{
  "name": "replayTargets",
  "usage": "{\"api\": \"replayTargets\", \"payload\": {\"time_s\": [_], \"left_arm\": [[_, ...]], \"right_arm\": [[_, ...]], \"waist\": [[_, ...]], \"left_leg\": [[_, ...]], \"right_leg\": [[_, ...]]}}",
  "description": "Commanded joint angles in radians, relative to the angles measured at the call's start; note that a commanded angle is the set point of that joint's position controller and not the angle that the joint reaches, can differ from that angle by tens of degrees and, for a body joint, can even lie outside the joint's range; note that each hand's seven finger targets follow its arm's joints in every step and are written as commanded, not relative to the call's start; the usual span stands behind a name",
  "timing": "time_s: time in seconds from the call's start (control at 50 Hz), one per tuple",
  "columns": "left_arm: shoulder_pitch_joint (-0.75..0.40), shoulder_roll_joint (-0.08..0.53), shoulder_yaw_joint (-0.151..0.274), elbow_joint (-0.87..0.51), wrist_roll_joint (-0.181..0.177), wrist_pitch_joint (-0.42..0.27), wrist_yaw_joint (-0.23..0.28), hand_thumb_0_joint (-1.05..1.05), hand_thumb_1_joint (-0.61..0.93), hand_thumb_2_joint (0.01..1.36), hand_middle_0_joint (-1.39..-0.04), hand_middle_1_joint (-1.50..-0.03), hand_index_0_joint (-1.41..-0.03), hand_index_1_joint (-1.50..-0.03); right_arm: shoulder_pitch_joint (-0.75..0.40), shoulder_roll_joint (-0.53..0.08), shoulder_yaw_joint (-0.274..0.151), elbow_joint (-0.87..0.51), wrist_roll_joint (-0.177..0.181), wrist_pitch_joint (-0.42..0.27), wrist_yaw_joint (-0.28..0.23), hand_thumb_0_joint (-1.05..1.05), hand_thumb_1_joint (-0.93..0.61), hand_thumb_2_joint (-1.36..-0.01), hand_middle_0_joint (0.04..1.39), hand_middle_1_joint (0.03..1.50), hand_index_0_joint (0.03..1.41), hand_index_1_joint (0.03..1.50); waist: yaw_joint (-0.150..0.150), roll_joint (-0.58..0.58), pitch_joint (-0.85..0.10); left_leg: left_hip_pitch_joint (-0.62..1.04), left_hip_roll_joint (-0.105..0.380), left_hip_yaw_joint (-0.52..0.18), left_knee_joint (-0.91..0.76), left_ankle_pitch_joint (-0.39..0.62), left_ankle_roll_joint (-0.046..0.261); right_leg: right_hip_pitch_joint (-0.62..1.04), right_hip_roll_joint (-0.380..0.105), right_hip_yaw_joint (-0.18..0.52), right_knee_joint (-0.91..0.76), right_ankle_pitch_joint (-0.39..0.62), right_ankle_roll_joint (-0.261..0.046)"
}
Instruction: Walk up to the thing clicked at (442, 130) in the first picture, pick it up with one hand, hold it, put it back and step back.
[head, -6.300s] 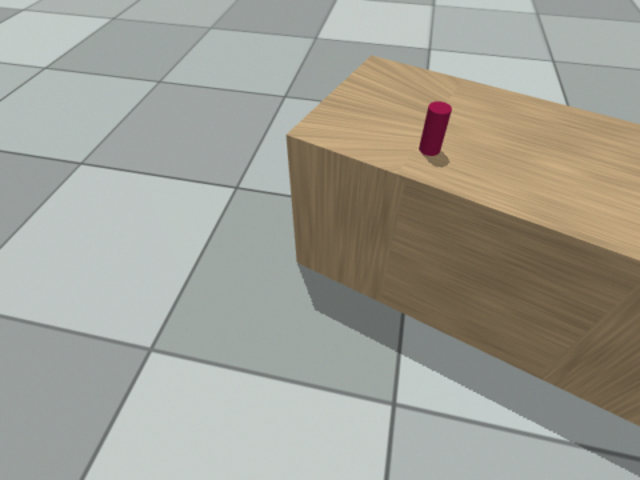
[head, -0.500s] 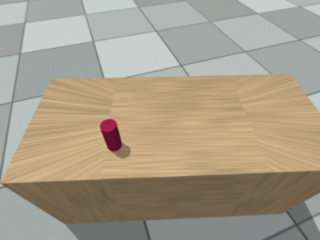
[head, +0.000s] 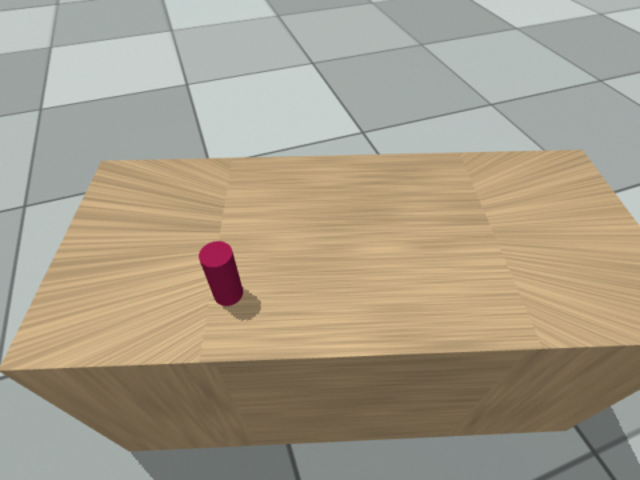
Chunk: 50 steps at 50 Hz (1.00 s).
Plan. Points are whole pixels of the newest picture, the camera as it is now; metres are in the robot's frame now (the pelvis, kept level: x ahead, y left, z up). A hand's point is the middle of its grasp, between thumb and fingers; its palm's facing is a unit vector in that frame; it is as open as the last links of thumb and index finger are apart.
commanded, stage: stand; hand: left
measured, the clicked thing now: (222, 275) +0.47 +0.20 -0.12
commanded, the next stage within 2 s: rise first in 0.10 s
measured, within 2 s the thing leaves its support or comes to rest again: neither
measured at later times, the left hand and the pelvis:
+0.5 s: hand (156, 456) +0.17 +0.24 -0.12, palm faces +0.18 -0.93 -0.31, open 12.1 cm; pelvis -0.02 -0.01 -0.01, yaw -1 degrees
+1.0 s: hand (148, 449) +0.17 +0.23 -0.07, palm faces +0.25 -0.91 -0.34, open 17.3 cm; pelvis -0.01 -0.02 +0.00, yaw -1 degrees
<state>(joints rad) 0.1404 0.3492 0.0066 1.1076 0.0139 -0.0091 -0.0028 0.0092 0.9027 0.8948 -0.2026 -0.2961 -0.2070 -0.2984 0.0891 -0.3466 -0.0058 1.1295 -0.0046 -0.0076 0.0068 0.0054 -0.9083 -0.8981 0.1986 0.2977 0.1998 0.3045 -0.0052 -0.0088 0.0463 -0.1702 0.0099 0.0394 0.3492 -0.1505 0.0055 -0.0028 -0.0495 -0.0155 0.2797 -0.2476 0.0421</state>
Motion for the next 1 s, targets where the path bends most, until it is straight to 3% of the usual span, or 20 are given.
{"api": "replayTargets", "payload": {"time_s": [0.0, 0.1, 0.16, 0.18, 0.2, 0.22, 0.24, 0.26, 0.28, 0.32, 0.38, 0.44, 0.48, 0.56, 0.6, 0.68, 0.82, 0.84, 0.96, 0.98], "left_arm": [[-0.013, 0.212, 0.039, -0.056, 0.0, -0.013, 0.015, 0.0, 0.9, 0.9, -0.2, -0.3, -0.2, -0.301], [-0.006, 0.212, 0.038, -0.054, 0.002, -0.015, 0.013, 0.0, 0.9, 0.9, -0.2, -0.3, -0.2, -0.301], [-0.012, 0.217, 0.04, -0.057, 0.002, -0.017, 0.015, 0.0, 0.9, 0.9, -0.2, -0.3, -0.2, -0.301], [-0.017, 0.22, 0.041, -0.061, 0.002, -0.017, 0.015, 0.0, 0.82, 0.82, -0.12, -0.22, -0.124, -0.221], [-0.367, 0.026, 0.006, -0.412, -0.077, -0.101, 0.02, 0.0, 0.74, 0.74, -0.04, -0.14, -0.044, -0.141], [-0.392, 0.094, 0.017, -0.458, -0.108, -0.139, 0.045, 0.0, 0.66, 0.66, -0.063, -0.06, -0.038, -0.077], [-0.269, 0.164, 0.059, -0.331, -0.104, -0.133, 0.062, 0.0, 0.58, 0.58, -0.064, -0.053, -0.034, -0.085], [-0.201, 0.205, 0.106, -0.285, -0.104, -0.121, 0.066, 0.0, 0.5, 0.5, -0.065, -0.055, -0.042, -0.08], [-0.198, 0.23, 0.154, -0.347, -0.103, -0.112, 0.076, 0.0, 0.42, 0.42, -0.08, -0.067, -0.063, -0.085], [-0.137, 0.174, 0.139, -0.329, -0.098, -0.113, 0.089, 0.0, 0.307, 0.294, -0.065, -0.058, -0.059, -0.064], [-0.046, 0.154, 0.192, -0.261, -0.054, -0.096, 0.082, 0.0, 0.144, 0.215, -0.07, -0.067, -0.075, -0.06], [-0.036, 0.16, 0.211, -0.375, -0.054, -0.085, 0.09, 0.0, 0.012, 0.158, -0.058, -0.065, -0.071, -0.05], [0.029, 0.12, 0.202, -0.376, -0.06, -0.075, 0.088, 0.0, -0.065, 0.139, -0.052, -0.06, -0.063, -0.048], [-0.074, 0.108, 0.186, -0.52, -0.064, -0.084, 0.09, 0.0, -0.291, 0.09, -0.045, -0.049, -0.048, -0.045], [-0.088, 0.119, 0.194, -0.543, -0.061, -0.093, 0.096, 0.0, -0.389, 0.066, -0.045, -0.046, -0.047, -0.043], [-0.074, 0.147, 0.215, -0.632, -0.05, -0.109, 0.105, 0.0, -0.541, 0.031, -0.056, -0.052, -0.058, -0.05], [0.014, 0.129, 0.228, -0.708, -0.046, -0.11, 0.109, 0.0, -0.566, 0.029, -0.055, -0.055, -0.056, -0.053], [0.025, 0.126, 0.222, -0.728, -0.046, -0.112, 0.105, 0.0, -0.566, 0.03, -0.055, -0.057, -0.057, -0.055], [0.064, 0.106, 0.227, -0.768, -0.054, -0.109, 0.091, 0.0, -0.55, 0.031, -0.046, -0.054, -0.048, -0.052], [0.059, 0.134, 0.246, -0.797, -0.052, -0.11, 0.093, 0.0, -0.554, 0.032, -0.048, -0.055, -0.049, -0.053]], "right_arm": [[-0.033, -0.22, -0.038, -0.052, -0.001, -0.023, -0.014, 0.0, -0.9, -0.9, 0.2, 0.3, 0.2, 0.3], [-0.042, -0.219, -0.04, -0.056, -0.001, -0.022, -0.012, 0.0, -0.9, -0.9, 0.2, 0.3, 0.2, 0.3], [-0.034, -0.218, -0.04, -0.056, 0.0, -0.024, -0.011, 0.0, -0.9, -0.9, 0.2, 0.3, 0.2, 0.3], [-0.029, -0.213, -0.038, -0.055, -0.002, -0.024, -0.012, 0.0, -0.82, -0.82, 0.12, 0.22, 0.12, 0.22], [-0.379, -0.048, -0.017, -0.406, 0.097, -0.131, -0.026, 0.0, -0.74, -0.74, 0.047, 0.14, 0.05, 0.14], [-0.321, -0.083, -0.013, -0.423, 0.103, -0.145, -0.04, 0.0, -0.66, -0.66, 0.047, 0.06, 0.05, 0.06], [-0.177, -0.171, -0.063, -0.286, 0.093, -0.13, -0.058, 0.0, -0.58, -0.58, 0.046, 0.055, 0.049, 0.055], [-0.126, -0.193, -0.098, -0.236, 0.089, -0.114, -0.06, 0.0, -0.5, -0.5, 0.047, 0.054, 0.05, 0.054], [-0.121, -0.209, -0.133, -0.247, 0.092, -0.112, -0.068, 0.0, -0.42, -0.42, 0.047, 0.054, 0.05, 0.054], [-0.114, -0.193, -0.137, -0.34, 0.086, -0.126, -0.083, 0.0, -0.26, -0.26, 0.048, 0.053, 0.05, 0.053], [0.071, -0.147, -0.186, -0.274, 0.053, -0.096, -0.075, 0.0, -0.074, -0.207, 0.05, 0.053, 0.051, 0.053], [-0.025, -0.108, -0.151, -0.422, 0.052, -0.087, -0.068, 0.0, 0.08, -0.162, 0.051, 0.053, 0.051, 0.053], [0.056, -0.08, -0.139, -0.415, 0.056, -0.069, -0.064, 0.0, 0.16, -0.141, 0.051, 0.053, 0.051, 0.053], [-0.03, -0.045, -0.108, -0.511, 0.058, -0.072, -0.063, 0.0, 0.337, -0.093, 0.052, 0.052, 0.052, 0.052], [-0.047, -0.065, -0.122, -0.533, 0.057, -0.079, -0.071, 0.0, 0.402, -0.075, 0.053, 0.052, 0.052, 0.052], [-0.019, -0.067, -0.13, -0.584, 0.046, -0.093, -0.083, 0.0, 0.477, -0.054, 0.054, 0.051, 0.052, 0.051], [0.053, -0.025, -0.099, -0.632, 0.039, -0.092, -0.092, 0.0, 0.502, -0.048, 0.054, 0.051, 0.052, 0.051], [0.082, 0.007, -0.073, -0.62, 0.041, -0.089, -0.089, 0.0, 0.505, -0.047, 0.053, 0.05, 0.052, 0.05], [0.076, -0.047, -0.11, -0.648, 0.035, -0.09, -0.089, 0.0, 0.531, -0.041, 0.053, 0.051, 0.051, 0.051], [0.081, -0.047, -0.107, -0.673, 0.036, -0.092, -0.089, 0.0, 0.53, -0.042, 0.053, 0.051, 0.051, 0.051]], "waist": [[0.001, 0.011, -0.058], [0.004, 0.009, -0.057], [0.003, -0.002, -0.076], [0.001, -0.005, -0.088], [-0.034, 0.069, -0.101], [0.003, 0.029, -0.153], [-0.034, 0.049, -0.079], [-0.006, 0.049, -0.036], [0.006, 0.067, -0.179], [0.003, 0.016, -0.277], [-0.01, 0.032, -0.236], [0.037, 0.021, -0.288], [0.031, 0.024, -0.212], [0.023, 0.028, -0.149], [0.022, 0.025, -0.123], [0.021, 0.021, -0.2], [0.023, 0.008, -0.19], [0.025, 0.029, -0.176], [0.02, 0.016, -0.123], [0.019, 0.013, -0.131]], "left_leg": [[0.096, 0.125, -0.114, -0.031, 0.204, 0.018], [0.092, 0.124, -0.117, -0.034, 0.163, 0.022], [0.097, 0.127, -0.118, -0.023, 0.22, 0.024], [0.105, 0.128, -0.114, -0.02, 0.246, 0.023], [0.003, 0.008, -0.004, 0.053, 0.131, -0.011], [0.075, 0.023, -0.021, 0.019, 0.072, -0.018], [0.054, 0.018, -0.008, 0.007, 0.013, -0.018], [-0.014, 0.022, 0.002, 0.033, 0.012, -0.017], [0.031, 0.023, 0.001, 0.056, 0.08, -0.023], [0.074, 0.028, 0.001, 0.082, 0.175, -0.019], [0.05, 0.02, 0.003, 0.088, 0.183, -0.01], [0.069, 0.005, 0.017, 0.075, 0.226, -0.009], [0.039, 0.0, 0.028, 0.067, 0.206, -0.01], [0.009, 0.003, 0.031, 0.041, 0.097, -0.007], [0.003, 0.008, 0.028, 0.031, 0.058, -0.007], [0.055, 0.01, 0.026, 0.05, 0.129, -0.003], [0.088, 0.006, 0.031, 0.048, 0.167, -0.001], [0.089, 0.003, 0.034, 0.043, 0.162, -0.001], [0.088, 0.006, 0.036, 0.026, 0.142, -0.001], [0.095, 0.006, 0.035, 0.028, 0.161, 0.001]], "right_leg": [[-0.091, -0.099, 0.058, -0.043, 0.155, -0.051], [-0.097, -0.099, 0.059, -0.052, 0.135, -0.053], [-0.07, -0.104, 0.06, -0.046, 0.181, -0.05], [-0.071, -0.104, 0.058, -0.038, 0.199, -0.05], [-0.262, 0.048, -0.021, 0.088, 0.187, -0.048], [-0.204, 0.047, -0.031, 0.079, 0.128, -0.053], [-0.241, 0.051, -0.03, 0.072, 0.092, -0.057], [-0.245, 0.055, -0.034, 0.093, 0.084, -0.055], [-0.213, 0.059, -0.033, 0.119, 0.139, -0.057], [-0.193, 0.059, -0.028, 0.13, 0.216, -0.048], [-0.256, 0.065, -0.026, 0.129, 0.218, -0.052], [-0.193, 0.055, -0.025, 0.109, 0.253, -0.041], [-0.224, 0.054, -0.025, 0.098, 0.242, -0.043], [-0.256, 0.049, -0.022, 0.075, 0.137, -0.044], [-0.268, 0.05, -0.02, 0.069, 0.096, -0.047], [-0.208, 0.049, -0.013, 0.083, 0.175, -0.043], [-0.184, 0.045, -0.018, 0.076, 0.221, -0.038], [-0.184, 0.043, -0.017, 0.072, 0.217, -0.038], [-0.199, 0.044, -0.02, 0.057, 0.2, -0.037], [-0.19, 0.043, -0.019, 0.057, 0.222, -0.035]]}}
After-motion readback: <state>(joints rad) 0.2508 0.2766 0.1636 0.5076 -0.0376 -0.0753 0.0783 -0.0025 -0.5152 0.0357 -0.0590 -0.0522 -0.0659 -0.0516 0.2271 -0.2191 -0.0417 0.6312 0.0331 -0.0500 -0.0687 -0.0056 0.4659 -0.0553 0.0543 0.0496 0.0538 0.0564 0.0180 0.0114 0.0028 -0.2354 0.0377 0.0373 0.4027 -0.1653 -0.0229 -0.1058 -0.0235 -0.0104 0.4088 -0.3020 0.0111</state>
